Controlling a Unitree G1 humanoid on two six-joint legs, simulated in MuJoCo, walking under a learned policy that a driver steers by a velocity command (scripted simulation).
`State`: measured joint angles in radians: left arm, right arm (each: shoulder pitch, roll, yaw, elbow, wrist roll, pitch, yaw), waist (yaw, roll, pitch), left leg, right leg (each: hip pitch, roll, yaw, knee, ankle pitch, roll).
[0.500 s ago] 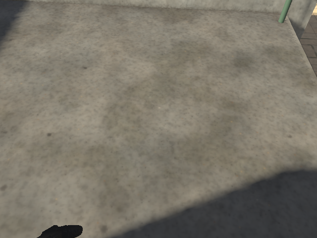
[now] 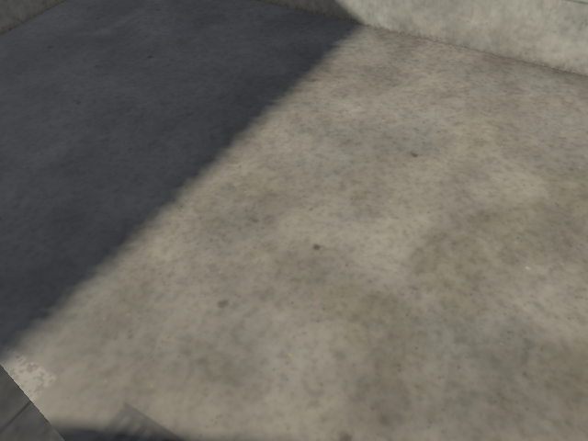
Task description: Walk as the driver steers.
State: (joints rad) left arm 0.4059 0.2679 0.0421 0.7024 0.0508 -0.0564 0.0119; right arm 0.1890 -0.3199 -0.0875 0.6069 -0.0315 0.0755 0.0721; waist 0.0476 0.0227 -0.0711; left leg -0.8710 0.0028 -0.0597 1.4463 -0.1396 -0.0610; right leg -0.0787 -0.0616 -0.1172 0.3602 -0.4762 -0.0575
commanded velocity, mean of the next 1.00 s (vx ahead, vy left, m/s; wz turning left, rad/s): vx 0.94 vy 0.00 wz -0.47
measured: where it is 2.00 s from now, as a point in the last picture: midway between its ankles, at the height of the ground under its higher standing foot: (452, 198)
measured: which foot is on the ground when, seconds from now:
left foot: up 0.00-0.20, down 0.22-0.68, up 0.70-1.00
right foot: down 0.00-0.24, up 0.26-0.68, down 0.70-1.00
